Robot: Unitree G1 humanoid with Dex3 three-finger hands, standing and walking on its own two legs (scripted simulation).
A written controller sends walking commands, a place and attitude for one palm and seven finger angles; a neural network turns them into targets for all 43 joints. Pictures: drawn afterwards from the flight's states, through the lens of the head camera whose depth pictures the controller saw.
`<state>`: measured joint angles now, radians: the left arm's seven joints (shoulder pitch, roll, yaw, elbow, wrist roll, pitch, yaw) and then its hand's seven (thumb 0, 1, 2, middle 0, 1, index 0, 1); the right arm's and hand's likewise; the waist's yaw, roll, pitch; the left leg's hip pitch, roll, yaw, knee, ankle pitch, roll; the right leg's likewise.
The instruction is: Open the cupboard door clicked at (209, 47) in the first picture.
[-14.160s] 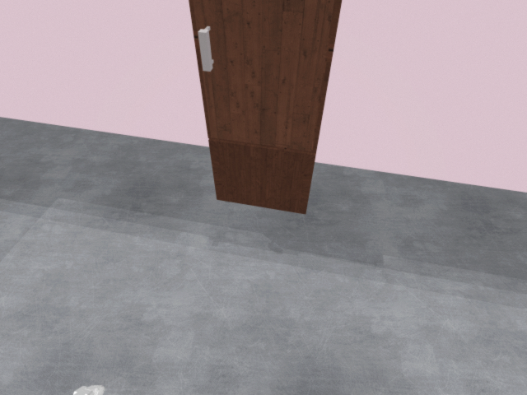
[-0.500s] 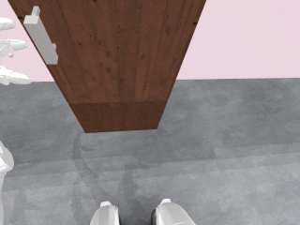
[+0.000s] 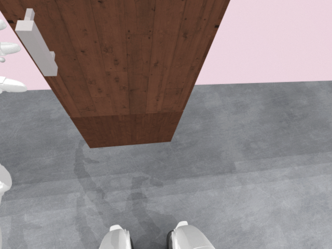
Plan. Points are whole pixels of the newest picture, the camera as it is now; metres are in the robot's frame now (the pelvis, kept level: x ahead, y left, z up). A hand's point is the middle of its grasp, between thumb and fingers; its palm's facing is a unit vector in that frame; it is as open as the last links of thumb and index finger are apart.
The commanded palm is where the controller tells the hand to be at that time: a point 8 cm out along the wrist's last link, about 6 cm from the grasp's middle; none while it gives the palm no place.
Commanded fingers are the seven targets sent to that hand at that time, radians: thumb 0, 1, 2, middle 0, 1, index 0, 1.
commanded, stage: move the hooked fingers beside the handle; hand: left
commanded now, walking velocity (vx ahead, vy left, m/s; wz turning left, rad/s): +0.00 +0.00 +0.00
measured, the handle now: (41, 44) +0.56 +0.23 +0.10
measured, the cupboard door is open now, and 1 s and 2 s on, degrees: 0 0 0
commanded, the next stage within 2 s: slide the fingers in behind the handle in 0.48 s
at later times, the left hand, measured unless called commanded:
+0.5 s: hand (3, 60) +0.50 +0.28 +0.10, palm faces +0.04 -1.00 -0.01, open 14.0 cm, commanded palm +0.49 +0.33 +0.09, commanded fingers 0.00 -0.50 0.30 -0.30 -1.20 -0.30 -1.20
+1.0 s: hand (19, 59) +0.51 +0.25 +0.10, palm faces +0.01 -1.00 +0.00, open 14.0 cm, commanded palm +0.48 +0.30 +0.09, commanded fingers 0.00 -0.50 0.30 -0.30 -1.20 -0.30 -1.20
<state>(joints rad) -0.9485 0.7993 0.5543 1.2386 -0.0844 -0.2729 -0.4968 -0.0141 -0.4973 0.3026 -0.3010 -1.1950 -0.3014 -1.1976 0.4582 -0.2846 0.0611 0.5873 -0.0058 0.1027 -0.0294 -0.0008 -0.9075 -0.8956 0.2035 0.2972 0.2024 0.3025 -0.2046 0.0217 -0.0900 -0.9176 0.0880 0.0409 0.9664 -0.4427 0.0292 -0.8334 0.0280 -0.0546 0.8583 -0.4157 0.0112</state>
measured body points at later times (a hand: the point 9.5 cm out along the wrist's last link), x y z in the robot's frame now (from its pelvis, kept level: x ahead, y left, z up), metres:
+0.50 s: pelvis -0.01 -0.01 -0.01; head +0.14 +0.03 +0.42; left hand +0.50 +0.34 +0.11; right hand -0.01 -0.28 -0.10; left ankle +0.00 +0.09 -0.68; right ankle -0.01 -0.14 -0.68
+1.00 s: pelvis -0.01 +0.00 +0.00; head +0.13 +0.03 +0.42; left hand +0.50 +0.31 +0.11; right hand -0.02 -0.27 -0.10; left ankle +0.00 +0.10 -0.68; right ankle -0.01 -0.14 -0.68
